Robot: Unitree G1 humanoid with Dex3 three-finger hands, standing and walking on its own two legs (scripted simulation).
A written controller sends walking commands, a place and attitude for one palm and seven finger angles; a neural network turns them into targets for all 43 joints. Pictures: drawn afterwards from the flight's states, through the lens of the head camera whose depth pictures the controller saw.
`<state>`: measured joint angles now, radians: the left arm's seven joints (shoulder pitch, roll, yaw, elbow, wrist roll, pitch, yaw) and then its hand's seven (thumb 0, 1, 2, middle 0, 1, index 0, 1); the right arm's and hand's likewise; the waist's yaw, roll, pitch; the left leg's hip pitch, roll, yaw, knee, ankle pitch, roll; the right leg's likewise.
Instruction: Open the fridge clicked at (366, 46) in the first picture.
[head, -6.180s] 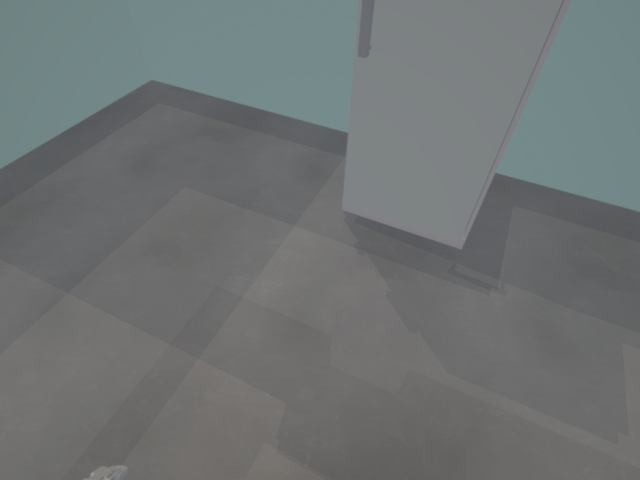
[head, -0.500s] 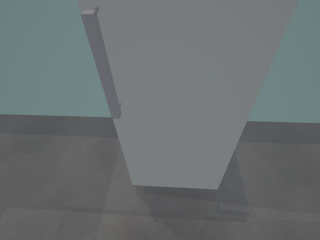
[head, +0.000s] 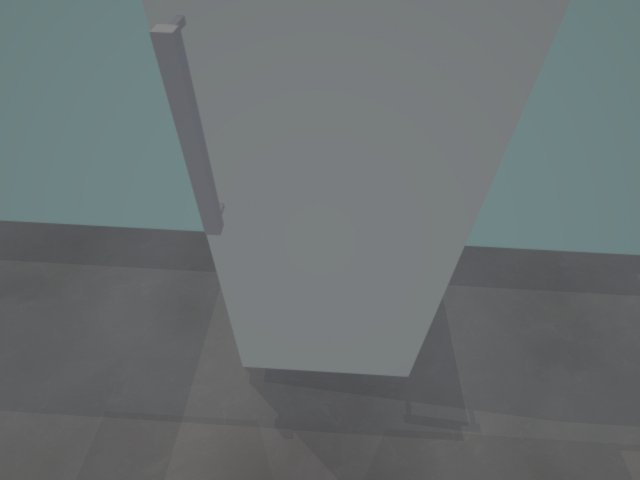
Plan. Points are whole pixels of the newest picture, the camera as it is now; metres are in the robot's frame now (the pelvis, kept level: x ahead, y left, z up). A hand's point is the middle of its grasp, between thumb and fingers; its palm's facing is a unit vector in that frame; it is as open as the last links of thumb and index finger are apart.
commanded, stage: come to a stop and stand still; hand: left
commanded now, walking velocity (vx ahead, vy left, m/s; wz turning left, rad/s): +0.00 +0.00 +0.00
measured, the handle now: (199, 141) +0.54 +0.21 +0.15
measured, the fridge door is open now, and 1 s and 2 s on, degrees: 0 0 0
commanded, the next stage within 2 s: look again from close up in 0.98 s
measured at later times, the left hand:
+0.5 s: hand out of the picture +0.04 +0.19 -0.17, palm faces +0.02 -0.98 -0.18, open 7.3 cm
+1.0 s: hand out of the picture +0.11 +0.22 -0.16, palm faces +0.01 -0.97 -0.23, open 7.3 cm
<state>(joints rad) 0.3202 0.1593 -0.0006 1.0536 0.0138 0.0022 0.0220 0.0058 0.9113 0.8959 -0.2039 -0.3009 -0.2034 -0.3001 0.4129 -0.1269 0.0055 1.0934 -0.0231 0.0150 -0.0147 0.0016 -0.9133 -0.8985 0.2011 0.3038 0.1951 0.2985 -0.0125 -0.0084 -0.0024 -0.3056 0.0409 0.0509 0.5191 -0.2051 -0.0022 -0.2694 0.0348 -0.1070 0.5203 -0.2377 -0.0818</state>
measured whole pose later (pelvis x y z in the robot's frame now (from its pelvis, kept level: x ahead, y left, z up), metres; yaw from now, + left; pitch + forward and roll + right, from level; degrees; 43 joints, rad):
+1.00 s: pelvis +0.08 +0.03 +0.01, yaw +0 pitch +0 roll +1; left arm 0.22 0.21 0.00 1.10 0.02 -0.02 0.02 0.00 0.91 0.90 -0.20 -0.30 -0.20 -0.30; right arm 0.20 -0.18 0.02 1.12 -0.01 -0.02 -0.03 0.00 -0.91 -0.90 0.20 0.30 0.20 0.30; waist 0.01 -0.01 0.02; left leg -0.15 -0.01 0.07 0.41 -0.25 0.02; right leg -0.12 -0.01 -0.08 0.42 -0.30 -0.03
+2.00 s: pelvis +0.07 +0.02 +0.00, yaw +1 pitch +0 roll +1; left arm 0.45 0.17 0.03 0.34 -0.13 -0.03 0.07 0.02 0.89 0.89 -0.21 -0.31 -0.21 -0.31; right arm 0.32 -0.20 0.01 0.92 0.03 -0.18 -0.07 0.01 -0.92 -0.90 0.20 0.30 0.20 0.30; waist 0.02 0.00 0.03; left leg -0.20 -0.01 0.06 0.47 -0.27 0.02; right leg -0.18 -0.01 -0.09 0.50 -0.33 -0.03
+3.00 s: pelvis +0.04 +0.05 -0.02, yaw +1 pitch +4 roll -2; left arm 0.23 0.33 0.31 0.06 -0.34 -0.23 -0.38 0.00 -0.20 0.42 -0.28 -1.01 -0.28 -1.01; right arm 0.25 -0.27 0.02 0.61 0.05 -0.28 -0.09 0.01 -0.91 -0.90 0.20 0.30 0.20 0.30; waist 0.02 0.02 -0.06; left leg -0.48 0.01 0.05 0.77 -0.36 0.05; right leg -0.41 -0.01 -0.10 0.71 -0.38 -0.01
